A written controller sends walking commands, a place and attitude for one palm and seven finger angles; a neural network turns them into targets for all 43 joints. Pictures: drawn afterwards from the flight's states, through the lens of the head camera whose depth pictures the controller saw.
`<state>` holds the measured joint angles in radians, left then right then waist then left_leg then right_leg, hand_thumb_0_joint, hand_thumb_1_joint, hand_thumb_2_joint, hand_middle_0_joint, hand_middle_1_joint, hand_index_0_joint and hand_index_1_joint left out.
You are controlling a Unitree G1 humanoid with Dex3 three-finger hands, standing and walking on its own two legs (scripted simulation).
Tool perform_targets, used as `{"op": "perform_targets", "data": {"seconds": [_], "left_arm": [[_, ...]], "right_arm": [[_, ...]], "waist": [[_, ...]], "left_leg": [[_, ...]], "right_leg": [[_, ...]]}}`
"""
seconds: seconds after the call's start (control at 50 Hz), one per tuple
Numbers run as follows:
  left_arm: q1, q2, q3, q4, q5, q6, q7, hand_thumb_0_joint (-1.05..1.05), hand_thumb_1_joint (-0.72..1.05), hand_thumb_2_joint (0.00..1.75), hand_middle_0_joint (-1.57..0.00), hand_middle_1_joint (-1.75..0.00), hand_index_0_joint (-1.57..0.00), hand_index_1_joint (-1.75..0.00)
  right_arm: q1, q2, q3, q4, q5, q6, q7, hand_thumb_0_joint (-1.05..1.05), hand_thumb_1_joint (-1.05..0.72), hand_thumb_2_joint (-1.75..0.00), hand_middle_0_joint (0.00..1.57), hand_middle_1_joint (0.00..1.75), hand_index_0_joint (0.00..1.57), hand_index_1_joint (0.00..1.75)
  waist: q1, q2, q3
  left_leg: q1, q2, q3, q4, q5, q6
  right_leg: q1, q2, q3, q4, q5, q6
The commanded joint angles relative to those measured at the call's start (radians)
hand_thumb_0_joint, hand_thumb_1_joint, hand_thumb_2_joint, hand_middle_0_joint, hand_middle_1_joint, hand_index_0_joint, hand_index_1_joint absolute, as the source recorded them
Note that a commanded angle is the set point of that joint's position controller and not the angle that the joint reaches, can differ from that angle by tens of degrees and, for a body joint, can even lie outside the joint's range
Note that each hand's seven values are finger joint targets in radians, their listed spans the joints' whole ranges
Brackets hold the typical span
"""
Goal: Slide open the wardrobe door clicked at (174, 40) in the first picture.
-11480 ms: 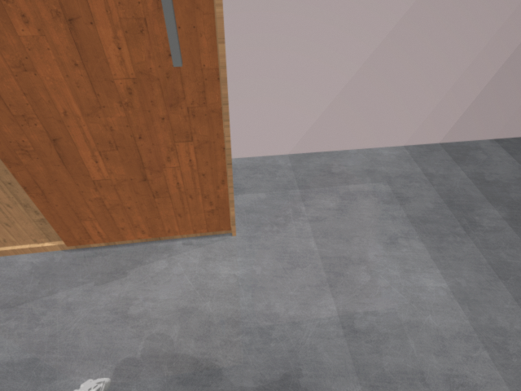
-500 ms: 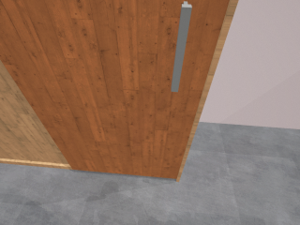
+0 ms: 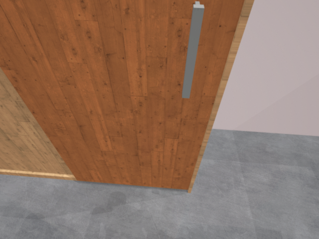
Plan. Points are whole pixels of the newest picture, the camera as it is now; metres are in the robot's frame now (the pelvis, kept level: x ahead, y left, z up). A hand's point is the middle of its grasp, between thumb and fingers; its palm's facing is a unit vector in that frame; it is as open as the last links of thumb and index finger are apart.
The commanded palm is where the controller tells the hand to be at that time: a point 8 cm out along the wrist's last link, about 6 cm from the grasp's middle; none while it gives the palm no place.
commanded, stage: look again from close up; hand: right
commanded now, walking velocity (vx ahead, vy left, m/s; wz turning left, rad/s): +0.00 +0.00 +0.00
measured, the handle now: (190, 55) +0.53 -0.05 +0.21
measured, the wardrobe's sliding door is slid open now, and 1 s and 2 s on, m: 0.00 0.00 0.00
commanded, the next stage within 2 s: raise the hand with hooked fingers in 1.64 s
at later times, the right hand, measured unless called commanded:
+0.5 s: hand out of the picture +0.04 -0.21 -0.17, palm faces -0.01 +0.96 -0.27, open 7.4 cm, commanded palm none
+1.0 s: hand out of the picture +0.05 -0.22 -0.17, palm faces -0.01 +0.96 -0.29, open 7.4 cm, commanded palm none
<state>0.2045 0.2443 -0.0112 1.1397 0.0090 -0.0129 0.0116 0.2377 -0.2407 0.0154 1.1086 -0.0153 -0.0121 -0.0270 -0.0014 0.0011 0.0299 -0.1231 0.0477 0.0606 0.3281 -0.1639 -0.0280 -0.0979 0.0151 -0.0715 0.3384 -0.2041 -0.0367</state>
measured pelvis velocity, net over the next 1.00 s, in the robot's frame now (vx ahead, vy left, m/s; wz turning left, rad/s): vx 0.01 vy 0.00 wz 0.00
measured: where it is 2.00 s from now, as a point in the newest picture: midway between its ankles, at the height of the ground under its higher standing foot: outside the picture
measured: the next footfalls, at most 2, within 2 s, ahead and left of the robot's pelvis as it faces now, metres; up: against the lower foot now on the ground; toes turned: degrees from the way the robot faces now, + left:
none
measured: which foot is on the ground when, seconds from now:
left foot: down 0.00-1.00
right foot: down 0.00-1.00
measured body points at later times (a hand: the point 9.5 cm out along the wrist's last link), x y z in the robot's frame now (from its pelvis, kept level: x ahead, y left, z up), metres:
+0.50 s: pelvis +0.00 +0.00 +0.00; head +0.00 +0.00 +0.45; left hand +0.04 +0.26 -0.15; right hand +0.04 -0.26 -0.15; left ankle +0.01 +0.14 -0.75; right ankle -0.01 -0.09 -0.75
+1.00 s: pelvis +0.01 +0.00 +0.00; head +0.01 +0.00 +0.45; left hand +0.06 +0.28 -0.15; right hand +0.05 -0.27 -0.15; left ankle +0.01 +0.14 -0.75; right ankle -0.01 -0.09 -0.75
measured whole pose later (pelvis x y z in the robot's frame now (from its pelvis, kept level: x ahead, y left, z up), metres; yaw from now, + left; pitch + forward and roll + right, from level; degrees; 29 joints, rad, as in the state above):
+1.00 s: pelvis +0.01 +0.00 +0.00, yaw +0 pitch -2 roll +0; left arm 0.18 0.27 -0.01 1.13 0.01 -0.02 0.01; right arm 0.20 -0.27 0.01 1.11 -0.02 -0.01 -0.02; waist 0.00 0.00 0.03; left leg -0.11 0.04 0.07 0.32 -0.17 -0.02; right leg -0.08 0.01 -0.06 0.32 -0.21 -0.03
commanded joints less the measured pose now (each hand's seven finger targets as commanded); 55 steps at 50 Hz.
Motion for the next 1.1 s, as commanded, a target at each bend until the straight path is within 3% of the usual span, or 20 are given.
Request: {"op": "perform_targets", "data": {"seconds": [0.0,1.08], "left_arm": [[0.009,0.16,0.031,-0.039,-0.002,-0.019,0.009,0.0,0.9,0.9,-0.2,-0.3,-0.2,-0.3],[-0.044,0.221,0.034,-0.054,0.0,-0.028,0.01,0.0,0.9,0.9,-0.2,-0.3,-0.2,-0.3]], "right_arm": [[0.012,-0.155,-0.034,-0.04,-0.003,-0.017,-0.006,0.0,-0.9,-0.9,0.2,0.3,0.2,0.3],[-0.046,-0.217,-0.045,-0.047,-0.002,-0.021,0.002,0.0,-0.9,-0.9,0.2,0.3,0.2,0.3]], "waist": [[0.001,0.01,0.015],[-0.001,0.006,-0.013]], "left_leg": [[0.004,0.093,-0.088,-0.047,0.066,0.034],[0.025,0.101,-0.092,-0.055,0.118,0.037]], "right_leg": [[-0.06,-0.144,0.128,-0.087,0.097,0.015],[-0.023,-0.149,0.137,-0.095,0.169,0.016]]}}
